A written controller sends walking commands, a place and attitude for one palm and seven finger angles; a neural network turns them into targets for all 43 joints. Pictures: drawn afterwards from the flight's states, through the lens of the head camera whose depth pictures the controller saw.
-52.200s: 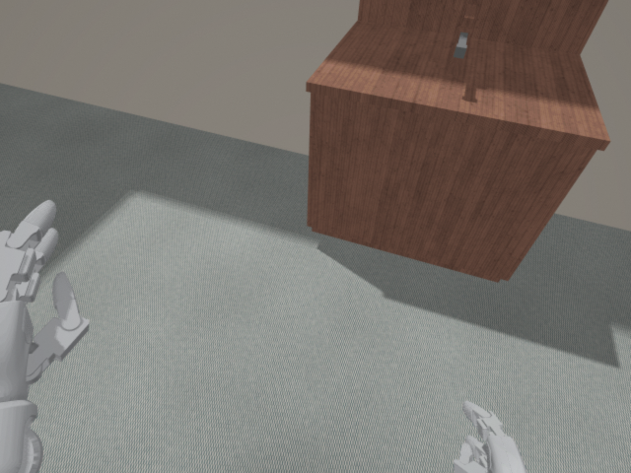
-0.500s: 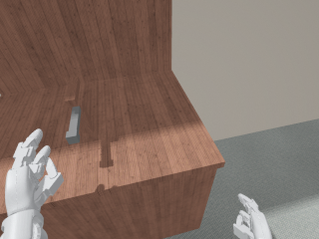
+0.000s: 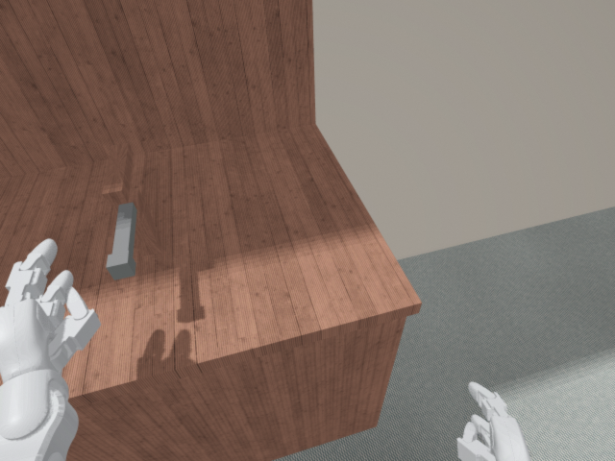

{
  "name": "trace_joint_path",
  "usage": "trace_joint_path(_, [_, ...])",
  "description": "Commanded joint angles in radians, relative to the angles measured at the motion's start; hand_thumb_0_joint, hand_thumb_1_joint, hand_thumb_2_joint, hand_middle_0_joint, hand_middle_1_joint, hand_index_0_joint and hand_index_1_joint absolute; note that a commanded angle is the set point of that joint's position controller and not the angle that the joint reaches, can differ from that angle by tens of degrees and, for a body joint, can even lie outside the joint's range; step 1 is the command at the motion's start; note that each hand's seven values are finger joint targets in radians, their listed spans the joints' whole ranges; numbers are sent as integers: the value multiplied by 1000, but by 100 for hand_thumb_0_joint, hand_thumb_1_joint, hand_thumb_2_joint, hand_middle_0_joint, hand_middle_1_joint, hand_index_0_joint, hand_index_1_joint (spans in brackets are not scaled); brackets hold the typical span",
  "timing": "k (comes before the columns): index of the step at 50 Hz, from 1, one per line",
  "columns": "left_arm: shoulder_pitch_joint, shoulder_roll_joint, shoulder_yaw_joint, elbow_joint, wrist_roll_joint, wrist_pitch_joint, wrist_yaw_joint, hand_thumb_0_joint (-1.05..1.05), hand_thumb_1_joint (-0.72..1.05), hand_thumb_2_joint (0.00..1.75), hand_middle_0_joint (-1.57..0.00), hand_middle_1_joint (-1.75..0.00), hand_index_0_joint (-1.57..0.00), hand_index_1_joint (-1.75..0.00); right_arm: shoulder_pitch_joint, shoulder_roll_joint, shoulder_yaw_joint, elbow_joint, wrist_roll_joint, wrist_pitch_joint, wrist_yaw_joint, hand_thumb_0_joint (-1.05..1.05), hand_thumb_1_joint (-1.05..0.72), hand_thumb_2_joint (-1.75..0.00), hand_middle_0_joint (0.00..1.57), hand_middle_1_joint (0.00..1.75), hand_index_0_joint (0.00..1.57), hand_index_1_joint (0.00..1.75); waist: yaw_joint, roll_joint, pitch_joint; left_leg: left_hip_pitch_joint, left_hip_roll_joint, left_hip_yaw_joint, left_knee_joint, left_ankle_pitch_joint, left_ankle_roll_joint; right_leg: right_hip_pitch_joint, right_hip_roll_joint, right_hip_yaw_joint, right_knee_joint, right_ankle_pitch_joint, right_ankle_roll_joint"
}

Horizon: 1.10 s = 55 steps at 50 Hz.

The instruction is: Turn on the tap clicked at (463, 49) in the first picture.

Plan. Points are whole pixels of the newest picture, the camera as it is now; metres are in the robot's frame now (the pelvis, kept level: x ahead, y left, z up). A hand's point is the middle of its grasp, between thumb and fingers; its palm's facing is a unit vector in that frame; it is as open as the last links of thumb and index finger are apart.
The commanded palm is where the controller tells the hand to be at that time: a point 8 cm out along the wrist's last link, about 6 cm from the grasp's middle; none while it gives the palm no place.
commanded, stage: reach beside the lever's end, fingers flat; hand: left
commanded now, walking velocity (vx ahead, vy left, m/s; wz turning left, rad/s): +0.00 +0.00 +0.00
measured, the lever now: (121, 265) +0.33 +0.31 +0.09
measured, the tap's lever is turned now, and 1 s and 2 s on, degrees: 0 0 0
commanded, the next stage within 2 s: push the lever round in 1.76 s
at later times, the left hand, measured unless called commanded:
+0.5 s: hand (100, 300) +0.26 +0.28 +0.12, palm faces +0.53 -0.84 -0.09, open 7.6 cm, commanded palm +0.21 +0.32 +0.11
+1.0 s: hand (99, 292) +0.27 +0.30 +0.10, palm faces +0.56 -0.82 -0.09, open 7.7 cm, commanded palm +0.23 +0.34 +0.10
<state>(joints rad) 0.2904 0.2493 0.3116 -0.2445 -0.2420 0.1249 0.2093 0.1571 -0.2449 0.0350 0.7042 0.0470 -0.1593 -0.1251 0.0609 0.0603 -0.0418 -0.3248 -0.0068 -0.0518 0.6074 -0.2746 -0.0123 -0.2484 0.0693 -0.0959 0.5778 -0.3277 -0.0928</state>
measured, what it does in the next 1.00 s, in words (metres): stands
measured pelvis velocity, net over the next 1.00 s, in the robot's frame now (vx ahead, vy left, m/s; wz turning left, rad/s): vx -0.01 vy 0.02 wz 0.00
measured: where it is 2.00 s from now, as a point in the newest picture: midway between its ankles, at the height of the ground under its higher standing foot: outside the picture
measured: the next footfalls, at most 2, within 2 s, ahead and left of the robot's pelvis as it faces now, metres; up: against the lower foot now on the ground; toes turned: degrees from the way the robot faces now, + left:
none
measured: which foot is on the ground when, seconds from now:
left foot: down 0.00-1.00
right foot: down 0.00-1.00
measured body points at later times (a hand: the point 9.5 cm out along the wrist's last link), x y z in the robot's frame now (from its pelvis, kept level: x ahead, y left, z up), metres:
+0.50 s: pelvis +0.00 +0.03 +0.00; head +0.00 +0.01 +0.45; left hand +0.22 +0.33 +0.12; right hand +0.20 -0.19 -0.08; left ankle +0.03 +0.13 -0.73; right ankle -0.01 -0.05 -0.73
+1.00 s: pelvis -0.01 +0.02 +0.00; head -0.01 +0.01 +0.45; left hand +0.24 +0.34 +0.11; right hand +0.17 -0.21 -0.09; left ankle +0.03 +0.13 -0.73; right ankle -0.01 -0.05 -0.73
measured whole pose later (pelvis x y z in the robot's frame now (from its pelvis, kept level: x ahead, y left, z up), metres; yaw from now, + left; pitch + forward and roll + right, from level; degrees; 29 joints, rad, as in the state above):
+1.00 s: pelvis -0.01 +0.02 +0.00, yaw +0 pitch +1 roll -1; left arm 0.04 0.24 0.30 0.08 -0.17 -0.03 0.24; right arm 0.15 -0.25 0.03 0.71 0.03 -0.11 -0.11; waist 0.04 0.05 -0.03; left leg -0.39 -0.03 -0.04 0.64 -0.27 0.02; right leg -0.31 0.04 -0.09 0.61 -0.32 -0.06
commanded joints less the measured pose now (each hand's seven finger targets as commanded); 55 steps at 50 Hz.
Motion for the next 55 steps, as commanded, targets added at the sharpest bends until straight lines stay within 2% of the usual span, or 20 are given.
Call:
trace_joint_path(1, [-104,177,104,-223,9,-98,-4,0,90,90,-19,-29,-19,-29,-133,-99,-37,-180,-8,-62,3,0,-90,-90,20,30,20,30,13,-40,-142,77,-16,2,-42,193,50,24,-100,100,-107,322,82])
trace_joint_path(5, [-72,205,136,-221,16,-121,-5,0,90,90,-19,-28,-19,-28,-115,-107,-46,-177,-10,-60,9,0,-90,-90,20,30,20,30,14,-25,-153,84,-14,7,-32,243,50,28,-94,90,-93,386,77])
trace_joint_path(6, [-74,166,99,-231,17,-128,-8,0,90,90,-19,-27,-19,-27,-117,-104,-45,-185,-11,-59,10,0,-90,-90,20,30,20,30,8,-34,-147,88,-14,7,-34,246,49,16,-92,79,-86,374,76])
trace_joint_path(15, [-213,162,56,-175,34,-153,0,0,90,90,-18,-25,-18,-25,-131,-112,-37,-169,-11,-64,2,0,-90,-90,20,30,20,30,-19,-13,-84,76,-13,-24,-61,124,44,-67,-78,66,-107,170,65])
trace_joint_path(21, [-323,142,15,-129,56,-133,22,0,90,90,-18,-24,-18,-24,-148,-111,-30,-169,-15,-53,1,0,-90,-90,20,30,20,30,-23,6,-122,91,-14,-43,-82,77,35,-65,-73,60,-100,113,59])
trace_joint_path(25, [-295,180,60,-87,71,-123,44,0,90,90,-18,-22,-18,-22,-143,-114,-37,-169,-21,-36,9,0,-90,-90,20,30,20,30,-3,0,-171,100,-10,-38,-79,134,28,-32,-68,58,-92,160,54])
trace_joint_path(26, [-308,133,16,-98,72,-125,45,0,90,90,-17,-22,-17,-22,-144,-107,-33,-179,-22,-31,13,0,-90,-90,20,30,20,30,-7,2,-182,109,-11,-39,-76,163,22,-26,-69,53,-80,187,53])
trace_joint_path(27, [-278,148,33,-89,76,-124,51,0,90,90,-17,-22,-17,-22,-137,-110,-37,-182,-23,-27,17,0,-90,-90,20,30,20,30,1,-8,-190,107,-8,-38,-74,183,18,-17,-67,51,-76,204,51])
trace_joint_path(28, [-273,131,21,-80,73,-121,52,0,90,90,-17,-22,-17,-22,-139,-109,-35,-187,-25,-22,19,0,-90,-90,20,30,20,30,1,-24,-183,99,-9,-34,-71,185,21,-18,-67,51,-78,211,54])
trace_joint_path(30, [-291,184,81,-34,72,-113,58,0,90,90,-17,-21,-17,-21,-138,-114,-38,-173,-23,-3,18,0,-90,-90,20,30,20,30,1,-32,-153,85,-6,-30,-74,182,23,-21,-64,53,-90,215,53])
trace_joint_path(31, [-315,154,55,-46,69,-119,57,0,90,90,-17,-21,-17,-21,-139,-110,-38,-183,-23,2,18,0,-90,-90,20,30,20,30,-9,-61,-165,87,-7,-25,-69,185,26,-17,-65,53,-86,224,57])
trace_joint_path(35, [-337,176,65,-52,86,-144,61,0,90,90,-17,-20,-17,-20,-136,-110,-41,-179,-23,12,21,0,-90,-90,20,30,20,30,-9,14,-145,89,-4,-26,-66,192,22,-37,-63,57,-82,216,51])
trace_joint_path(36, [-357,140,26,-61,87,-157,60,0,90,90,-17,-20,-17,-20,-135,-108,-39,-185,-25,9,23,0,-90,-90,20,30,20,30,-20,10,-149,91,-5,-29,-62,180,24,-47,-63,55,-77,203,53])
trace_joint_path(40, [-431,189,61,-8,86,-199,49,0,90,90,-16,-19,-16,-19,-133,-115,-41,-160,-23,6,17,0,-90,-90,20,30,20,30,-34,16,-126,72,-6,-34,-58,118,31,-76,-60,63,-85,150,52])
trace_joint_path(43, [-438,172,38,26,80,-224,33,0,90,90,-16,-18,-16,-18,-129,-120,-45,-158,-24,-3,15,0,-90,-90,20,30,20,30,-39,5,-158,71,-10,-30,-50,108,35,-76,-61,65,-80,147,54])
trace_joint_path(45, [-451,213,80,73,77,-224,30,0,90,90,-16,-17,-16,-17,-121,-124,-45,-147,-21,-2,12,0,-90,-90,20,30,20,30,-33,7,-161,57,-12,-35,-56,93,34,-71,-61,67,-82,135,53])
trace_joint_path(48, [-504,197,53,117,71,-223,21,0,90,90,-16,-17,-16,-17,-125,-128,-43,-153,-18,-2,8,0,-90,-90,20,30,20,30,-43,-5,-152,40,-16,-30,-50,59,42,-82,-63,72,-89,113,58])
trace_joint_path(50, [-506,245,105,162,73,-219,25,0,90,90,-15,-16,-15,-16,-120,-129,-45,-146,-16,2,7,0,-90,-90,20,30,20,30,-30,3,-149,27,-16,-32,-58,46,41,-77,-62,73,-93,98,56])
trace_joint_path(51, [-534,215,76,171,70,-220,25,0,90,90,-15,-16,-15,-16,-118,-128,-43,-153,-16,4,6,0,-90,-90,20,30,20,30,-42,-23,-153,24,-19,-29,-54,43,45,-79,-64,72,-92,99,61])
trace_joint_path(55, [-580,293,141,234,76,-235,25,0,90,90,-15,-15,-15,-15,-102,-133,-46,-144,-17,12,6,0,-90,-90,20,30,20,30,-36,-9,-171,4,-19,-21,-38,53,51,-70,-65,85,-90,114,62])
